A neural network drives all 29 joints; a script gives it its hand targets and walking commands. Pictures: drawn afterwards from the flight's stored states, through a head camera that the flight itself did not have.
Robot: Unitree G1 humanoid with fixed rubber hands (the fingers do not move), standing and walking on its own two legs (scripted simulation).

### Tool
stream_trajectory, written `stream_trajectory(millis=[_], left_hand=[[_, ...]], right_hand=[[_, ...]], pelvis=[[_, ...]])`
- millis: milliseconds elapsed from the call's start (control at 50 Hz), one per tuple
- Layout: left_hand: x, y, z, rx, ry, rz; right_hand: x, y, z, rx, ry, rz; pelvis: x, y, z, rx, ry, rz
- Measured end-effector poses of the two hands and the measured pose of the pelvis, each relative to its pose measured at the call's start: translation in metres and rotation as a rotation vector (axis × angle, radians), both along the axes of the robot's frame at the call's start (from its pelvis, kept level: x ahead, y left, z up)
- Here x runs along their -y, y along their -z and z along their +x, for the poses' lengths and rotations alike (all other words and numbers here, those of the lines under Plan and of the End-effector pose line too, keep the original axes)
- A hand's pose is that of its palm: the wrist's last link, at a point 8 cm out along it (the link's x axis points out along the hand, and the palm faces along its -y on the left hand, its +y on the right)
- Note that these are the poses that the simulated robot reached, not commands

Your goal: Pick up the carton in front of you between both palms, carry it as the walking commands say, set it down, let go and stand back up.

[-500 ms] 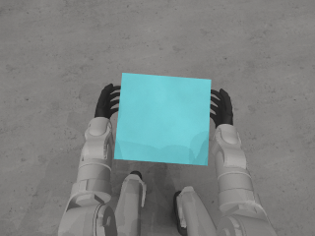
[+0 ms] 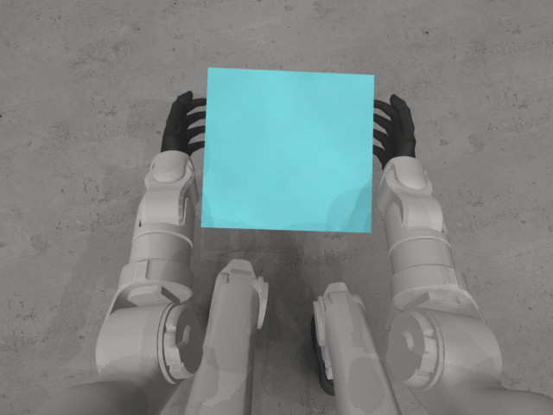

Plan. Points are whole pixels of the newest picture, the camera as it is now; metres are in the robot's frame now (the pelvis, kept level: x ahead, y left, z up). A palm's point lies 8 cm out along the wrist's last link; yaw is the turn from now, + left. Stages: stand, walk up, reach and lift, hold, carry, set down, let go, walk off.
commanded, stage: set down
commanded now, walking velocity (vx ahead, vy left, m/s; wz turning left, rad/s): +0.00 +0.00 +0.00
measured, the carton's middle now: (284, 167) +0.45 +0.06 -0.18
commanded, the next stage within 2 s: none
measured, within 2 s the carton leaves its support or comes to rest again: rests again in 1.18 s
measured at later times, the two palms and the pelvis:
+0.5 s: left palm (189, 164) +0.45 +0.23 -0.26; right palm (353, 166) +0.49 -0.07 -0.25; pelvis -0.03 -0.01 -0.11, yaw -2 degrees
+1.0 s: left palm (197, 173) +0.45 +0.23 -0.31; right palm (349, 171) +0.50 -0.07 -0.30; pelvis -0.02 -0.01 -0.14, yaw -3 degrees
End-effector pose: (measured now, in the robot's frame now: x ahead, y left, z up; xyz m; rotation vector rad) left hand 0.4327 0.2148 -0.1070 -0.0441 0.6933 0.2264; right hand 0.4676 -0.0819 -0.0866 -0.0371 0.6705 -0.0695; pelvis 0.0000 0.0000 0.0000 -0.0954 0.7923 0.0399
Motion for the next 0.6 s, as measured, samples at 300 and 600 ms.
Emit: stream_trajectory(millis=[300, 600], left_hand=[[-0.009, 0.089, 0.010, -0.025, -0.015, 0.022], [-0.017, 0.173, 0.018, -0.071, -0.016, 0.037]], right_hand=[[-0.009, 0.098, 0.013, -0.024, -0.026, 0.008], [-0.017, 0.183, 0.026, -0.067, -0.045, 0.007]], pelvis=[[0.005, 0.066, -0.014, -0.032, 0.032, 0.004], [0.006, 0.123, -0.027, 0.015, 0.075, 0.014]])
